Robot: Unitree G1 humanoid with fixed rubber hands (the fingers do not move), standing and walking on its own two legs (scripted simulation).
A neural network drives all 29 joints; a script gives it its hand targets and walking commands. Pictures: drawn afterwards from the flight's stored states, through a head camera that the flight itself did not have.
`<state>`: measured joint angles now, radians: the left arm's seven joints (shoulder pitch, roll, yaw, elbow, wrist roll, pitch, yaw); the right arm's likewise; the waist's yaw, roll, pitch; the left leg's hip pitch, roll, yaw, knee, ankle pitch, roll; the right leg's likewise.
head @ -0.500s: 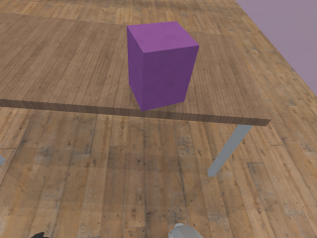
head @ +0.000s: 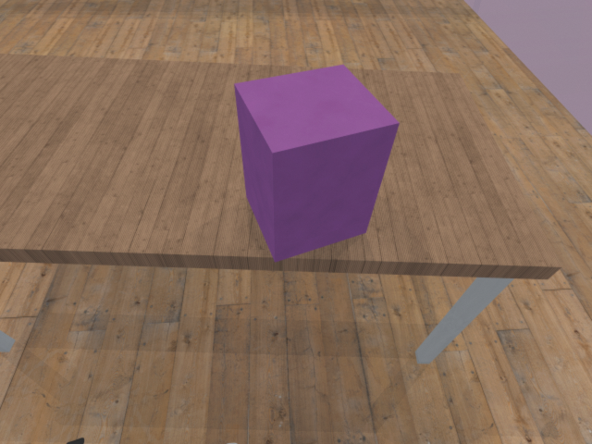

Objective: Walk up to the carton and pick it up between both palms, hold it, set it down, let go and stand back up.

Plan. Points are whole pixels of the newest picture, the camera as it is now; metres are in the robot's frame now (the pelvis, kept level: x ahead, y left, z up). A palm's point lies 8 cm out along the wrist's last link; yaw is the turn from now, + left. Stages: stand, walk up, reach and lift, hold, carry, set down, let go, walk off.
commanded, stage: walk up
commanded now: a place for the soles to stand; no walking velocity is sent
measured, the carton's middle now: (307, 167) +0.55 -0.05 +0.04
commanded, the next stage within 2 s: reach and lift in 1.94 s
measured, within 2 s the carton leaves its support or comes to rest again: neither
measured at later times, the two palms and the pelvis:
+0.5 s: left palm (103, 390) +0.23 +0.27 -0.09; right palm (554, 424) +0.15 -0.37 -0.09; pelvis +0.12 -0.04 +0.00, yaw -3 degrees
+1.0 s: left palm (91, 382) +0.24 +0.29 -0.10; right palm (536, 405) +0.17 -0.34 -0.07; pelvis +0.13 -0.01 +0.00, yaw -3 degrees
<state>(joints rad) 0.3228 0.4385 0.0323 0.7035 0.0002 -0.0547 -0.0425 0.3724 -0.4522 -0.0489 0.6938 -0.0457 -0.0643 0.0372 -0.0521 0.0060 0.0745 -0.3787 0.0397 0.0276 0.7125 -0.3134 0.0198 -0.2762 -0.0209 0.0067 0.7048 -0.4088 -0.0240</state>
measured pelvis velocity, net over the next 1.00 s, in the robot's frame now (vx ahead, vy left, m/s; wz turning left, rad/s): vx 0.13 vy -0.01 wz -0.05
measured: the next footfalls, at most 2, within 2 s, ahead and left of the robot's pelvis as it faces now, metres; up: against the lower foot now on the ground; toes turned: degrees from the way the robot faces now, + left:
right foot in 0.46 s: +0.21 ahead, -0.15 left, +0.00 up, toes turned +0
left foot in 0.84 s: +0.21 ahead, +0.10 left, +0.00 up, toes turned -2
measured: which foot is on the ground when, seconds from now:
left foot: down 0.00-0.46, up 0.48-0.82, down 0.84-1.00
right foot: down 0.00-0.00, up 0.02-0.44, down 0.46-1.00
